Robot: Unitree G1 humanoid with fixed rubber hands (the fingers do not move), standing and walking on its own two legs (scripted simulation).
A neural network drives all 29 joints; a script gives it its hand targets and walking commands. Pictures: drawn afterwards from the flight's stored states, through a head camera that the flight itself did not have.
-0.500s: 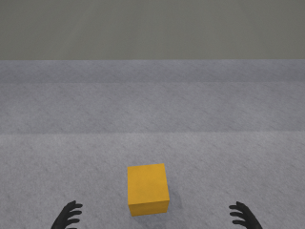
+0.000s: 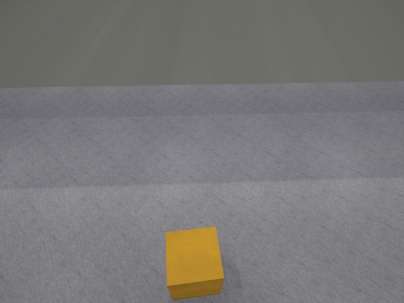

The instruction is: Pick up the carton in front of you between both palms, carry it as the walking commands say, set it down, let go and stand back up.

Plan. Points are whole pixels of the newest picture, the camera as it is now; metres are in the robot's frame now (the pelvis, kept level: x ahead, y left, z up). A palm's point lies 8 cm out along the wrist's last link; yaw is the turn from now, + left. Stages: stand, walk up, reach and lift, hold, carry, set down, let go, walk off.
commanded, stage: stand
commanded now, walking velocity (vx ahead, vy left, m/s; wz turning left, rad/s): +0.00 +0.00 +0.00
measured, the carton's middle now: (193, 264) +0.38 +0.04 -0.64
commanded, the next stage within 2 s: none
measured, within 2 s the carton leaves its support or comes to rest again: neither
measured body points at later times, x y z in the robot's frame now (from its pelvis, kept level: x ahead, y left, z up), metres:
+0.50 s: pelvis -0.01 +0.00 +0.01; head -0.02 +0.00 +0.46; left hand -0.01 +0.24 -0.14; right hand -0.02 -0.25 -0.14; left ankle -0.07 +0.11 -0.73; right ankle -0.07 -0.12 -0.73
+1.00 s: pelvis -0.04 +0.00 +0.01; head -0.04 +0.00 +0.46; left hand -0.07 +0.22 -0.15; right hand -0.08 -0.22 -0.15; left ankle -0.07 +0.11 -0.73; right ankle -0.07 -0.12 -0.73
